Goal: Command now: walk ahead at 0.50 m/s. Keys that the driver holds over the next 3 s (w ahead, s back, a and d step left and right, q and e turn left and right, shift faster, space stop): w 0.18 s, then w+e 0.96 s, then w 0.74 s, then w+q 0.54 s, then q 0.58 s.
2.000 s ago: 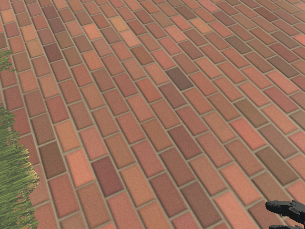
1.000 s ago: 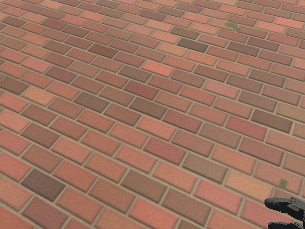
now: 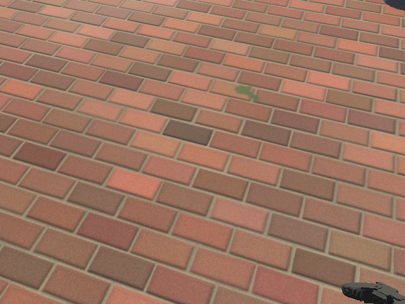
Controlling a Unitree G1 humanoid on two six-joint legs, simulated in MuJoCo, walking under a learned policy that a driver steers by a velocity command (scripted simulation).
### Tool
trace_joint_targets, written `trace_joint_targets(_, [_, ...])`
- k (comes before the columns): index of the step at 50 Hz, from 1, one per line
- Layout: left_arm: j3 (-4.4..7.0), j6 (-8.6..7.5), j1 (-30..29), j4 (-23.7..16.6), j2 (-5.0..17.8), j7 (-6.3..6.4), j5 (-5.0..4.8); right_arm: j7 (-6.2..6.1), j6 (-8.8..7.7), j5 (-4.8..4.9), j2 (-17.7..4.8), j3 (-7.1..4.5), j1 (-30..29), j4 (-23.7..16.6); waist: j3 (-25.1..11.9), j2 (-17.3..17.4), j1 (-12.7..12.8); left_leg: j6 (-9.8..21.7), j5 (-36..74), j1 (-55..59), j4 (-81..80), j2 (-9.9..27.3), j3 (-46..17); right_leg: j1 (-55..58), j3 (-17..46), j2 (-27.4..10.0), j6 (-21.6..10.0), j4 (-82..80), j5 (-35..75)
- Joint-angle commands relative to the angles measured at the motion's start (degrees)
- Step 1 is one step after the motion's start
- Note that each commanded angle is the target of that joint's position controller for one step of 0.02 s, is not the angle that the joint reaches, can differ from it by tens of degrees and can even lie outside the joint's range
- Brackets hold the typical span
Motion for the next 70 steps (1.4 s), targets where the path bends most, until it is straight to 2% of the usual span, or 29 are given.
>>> trace_joint_targets(1, [2.12,0.45,-1.80,-2.20,9.80,0.70,0.21,-0.50,-0.86,-0.22,-10.00,-3.88,9.84,-0.46,-6.37,-6.01,-9.13,3.74,-2.09,17.05,-1.54,-2.99,2.90,-2.51,3.99,-13.00,-6.48,15.34,49.31])
trace_joint_targets(2, [1.00,0.44,-1.18,-3.47,7.49,0.95,1.34,-1.13,-0.63,-0.63,-13.85,-5.04,19.94,1.53,-14.88,-0.96,-12.61,7.02,1.10,34.75,1.16,5.77,-6.69,-13.58,1.77,-9.78,-4.48,31.96,35.88])
trace_joint_targets(3, [-1.12,-0.85,6.82,-4.08,0.01,0.23,1.17,-1.04,-0.33,-0.76,-18.19,-5.94,22.91,2.63,-22.08,14.52,-8.65,17.04,-11.65,54.35,-5.03,18.91,-35.27,-37.42,1.98,1.43,-0.24,52.86,-3.35])
trace_joint_targets(4, [-0.04,-2.10,3.54,-3.01,5.55,-0.18,0.15,-1.04,-0.19,0.25,-12.38,-4.52,23.09,2.45,-22.42,10.18,-11.32,16.68,-20.81,54.57,-10.93,18.97,-42.33,-44.25,9.74,-0.07,-0.63,59.91,-11.85])
trace_joint_targets(5, [0.91,-2.86,-2.23,-4.83,8.65,-0.50,-1.40,-1.31,-0.26,0.14,-10.45,-3.80,18.90,1.88,-13.01,6.93,-11.00,13.95,-20.73,47.37,-12.25,17.25,-33.78,-48.40,8.83,-3.10,-1.36,60.88,-7.78])
trace_joint_targets(7, [0.88,-2.94,-8.57,-6.02,7.44,0.09,-0.12,-1.24,-0.40,-0.78,-7.61,-2.98,12.65,1.15,-3.53,-0.73,-8.09,11.05,-9.30,31.74,-15.23,12.36,-21.81,-45.18,6.08,-7.84,-1.60,54.25,0.85])
trace_joint_targets(8, [1.02,-2.47,-6.54,-5.90,6.70,0.10,0.11,-1.28,-0.74,-1.49,-7.17,-2.76,11.39,0.99,-3.73,2.61,-5.66,11.31,-4.81,27.78,-16.39,11.88,-19.40,-41.44,6.71,-9.30,-1.35,52.43,3.42])
trace_joint_targets(11, [0.53,-0.62,-4.59,-4.60,3.81,0.22,-0.03,-1.25,-1.70,-1.02,-7.15,-2.96,11.15,2.00,-2.69,1.98,-3.92,11.86,-0.53,22.89,-20.52,10.92,-12.77,-38.62,6.30,-10.42,-0.11,47.88,5.72])
trace_joint_targets(19, [-0.16,-0.72,-17.65,-8.24,1.87,-1.08,0.00,-2.84,-1.56,-1.03,-9.77,-3.64,14.53,5.45,2.04,0.51,-8.15,7.87,3.11,25.19,-24.45,8.86,2.26,-40.75,4.18,-8.16,0.12,25.01,27.93])
trace_joint_targets(24, [-0.33,-0.66,-23.87,-11.97,1.76,-2.72,-0.11,-3.18,0.32,-0.22,-10.63,-4.12,17.90,7.96,4.06,0.00,-9.85,6.79,9.02,36.45,-20.58,12.43,5.14,-44.51,2.07,-6.73,-1.88,18.98,22.93])
trace_joint_targets(27, [0.83,-0.44,-21.01,-13.01,3.92,-3.57,0.07,-4.07,1.78,0.17,-12.60,-4.80,16.33,7.46,0.58,2.64,-6.66,4.82,33.77,40.16,-10.47,13.04,7.67,-37.81,-2.53,-2.75,-4.65,18.84,13.68])
trace_joint_targets(29, [3.77,-0.15,-6.12,-9.53,8.70,-3.03,-0.16,-5.02,2.82,0.05,-12.52,-4.65,15.02,6.42,-7.76,1.74,1.42,1.90,40.27,33.60,10.05,9.96,10.52,-16.83,-3.30,1.28,-8.32,15.03,15.09])
trace_joint_targets(30, [5.52,0.49,2.88,-7.95,14.17,-1.76,-0.19,-5.18,2.18,-1.47,-9.92,-3.45,16.25,4.71,-14.45,-6.89,3.93,-0.46,18.55,17.89,28.91,6.84,10.97,1.84,13.05,-9.21,-12.70,15.30,16.74])
trace_joint_targets(31, [5.57,0.21,0.14,-9.38,16.60,-1.72,-1.01,-3.96,0.15,-1.84,-3.21,-1.21,19.81,2.32,-20.50,-18.58,-1.68,-3.91,-30.60,-6.53,48.26,-6.68,3.84,18.95,45.58,-21.64,-24.39,6.68,5.89])
trace_joint_targets(32, [4.10,-0.05,0.89,-9.68,11.62,-1.78,-0.52,-2.80,-2.36,0.15,-8.82,-2.39,14.64,2.06,-20.80,-11.05,2.05,-2.20,-30.67,-13.11,51.23,-3.24,-6.28,19.23,45.26,-21.02,-22.17,3.04,2.73])
trace_joint_targets(33, [3.44,-0.44,-0.91,-9.83,9.12,-1.58,0.03,-2.26,-3.63,1.87,-10.04,-2.64,9.76,0.27,-13.46,-8.30,2.14,-0.83,-26.19,-15.30,49.16,-0.75,-5.53,13.06,36.20,-18.75,-19.54,2.90,6.63])
trace_joint_targets(35, [2.47,-0.77,-7.45,-10.99,6.30,-1.46,0.26,-2.91,-3.79,-0.42,-9.51,-3.01,8.22,0.48,-5.57,-1.12,-2.46,-1.35,-19.74,-9.60,38.01,3.31,-4.96,-2.43,25.75,-14.34,-16.59,0.87,17.75])
trace_joint_targets(39, [2.66,-0.88,-9.67,-12.16,7.48,-0.42,0.47,-2.95,-1.49,-1.40,-7.62,-3.07,9.88,-0.15,-2.52,-3.87,-5.93,-5.05,-15.81,-3.30,28.33,3.56,-3.58,-15.30,19.89,-11.26,-17.24,-2.54,26.75])
trace_joint_targets(44, [3.31,-0.28,-5.71,-10.86,9.36,0.77,-0.09,-2.73,-1.43,-1.20,-4.82,-2.03,-0.72,-3.53,-0.58,-5.55,-1.91,-6.58,3.37,1.96,6.81,-0.55,-2.38,-20.60,15.12,-6.53,-12.82,-1.90,21.05])
trace_joint_targets(49, [3.25,0.46,-2.09,-9.19,8.55,1.11,-0.55,-1.85,-2.33,-0.18,-7.57,-2.96,-4.09,-5.45,-0.73,-7.18,-1.25,-4.65,2.73,4.49,-1.04,-1.98,-5.24,-14.06,22.37,-9.46,-10.87,4.22,15.61])
trace_joint_targets(52, [3.03,1.01,-3.59,-9.68,7.61,1.19,-0.14,-1.97,-3.13,-0.35,-9.52,-4.20,3.29,-3.72,-2.99,-8.83,-5.61,-1.47,-2.62,14.31,-4.24,-2.42,-3.77,-12.81,24.68,-8.53,-8.77,11.93,19.72])
trace_joint_targets(53, [2.01,0.89,-3.89,-10.38,4.93,0.92,0.25,-2.33,-3.43,-1.26,-11.51,-5.01,10.01,-2.78,-8.87,-6.79,-8.85,1.30,-3.37,26.36,-3.37,2.12,-7.09,-16.40,21.90,-5.40,-6.92,22.27,19.23])
trace_joint_targets(54, [0.94,0.55,1.05,-11.57,1.45,0.88,-0.09,-2.80,-3.21,-2.32,-16.19,-6.19,17.71,-2.06,-17.99,4.25,-9.25,8.05,-9.81,47.24,-4.12,14.78,-24.57,-31.86,14.48,1.69,-2.84,41.24,5.70])
trace_joint_targets(55, [0.51,0.07,4.65,-12.45,2.52,0.88,-1.04,-2.26,-2.35,-1.09,-15.87,-6.40,20.51,-0.31,-21.16,17.96,-8.02,13.26,-24.76,53.56,-10.40,22.47,-45.76,-45.44,11.61,2.34,-1.28,54.27,-13.67])
trace_joint_targets(56, [1.79,0.23,1.47,-11.42,8.01,0.90,-1.41,-2.35,-2.06,-0.37,-10.61,-5.04,17.55,-1.63,-13.41,9.43,-9.10,11.13,-32.91,47.50,-12.47,20.69,-41.83,-49.77,13.03,-1.45,-0.77,59.66,-9.61])
trace_joint_targets(57, [2.24,0.60,-3.64,-12.23,9.36,0.89,-0.89,-2.62,-1.53,-0.56,-8.56,-4.43,14.84,-2.08,-7.34,4.62,-9.42,8.77,-28.97,40.26,-12.92,18.41,-32.82,-49.99,10.68,-3.40,-0.49,60.34,-4.98])
trace_joint_targets(59, [2.23,0.75,-7.01,-13.03,7.12,0.70,0.15,-2.50,-1.32,-1.49,-6.36,-3.48,11.63,-1.21,-1.10,2.21,-7.22,7.81,-17.34,28.48,-15.91,13.49,-21.98,-46.12,9.84,-6.32,-0.56,55.20,0.79])
trace_joint_targets(64, [0.98,1.03,-8.79,-13.75,2.50,0.21,0.24,-2.04,-2.36,-0.64,-8.03,-4.08,12.40,1.55,0.40,2.69,-5.53,10.27,-3.81,24.17,-20.94,11.77,-11.28,-43.64,7.91,-7.80,0.03,42.88,6.41])
trace_joint_targets(70, [-0.34,-0.55,-19.24,-15.81,1.04,-1.49,0.25,-2.34,-1.13,0.58,-10.83,-4.57,16.05,4.21,1.33,1.69,-8.79,8.56,1.85,25.36,-21.44,9.61,-2.70,-38.20,2.61,-6.99,0.33,23.19,20.92])
Next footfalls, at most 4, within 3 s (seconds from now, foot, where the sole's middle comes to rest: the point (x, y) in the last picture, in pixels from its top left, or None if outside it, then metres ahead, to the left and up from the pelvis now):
0.04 left None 0.20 0.12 -0.77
0.58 right None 0.48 -0.14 -0.77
1.06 left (239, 210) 0.81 -0.03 -0.77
1.56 right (337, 199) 0.88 -0.40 -0.77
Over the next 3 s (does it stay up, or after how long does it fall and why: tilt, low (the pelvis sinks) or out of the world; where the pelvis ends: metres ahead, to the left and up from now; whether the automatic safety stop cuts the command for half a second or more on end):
stays up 1.39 -0.51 0.00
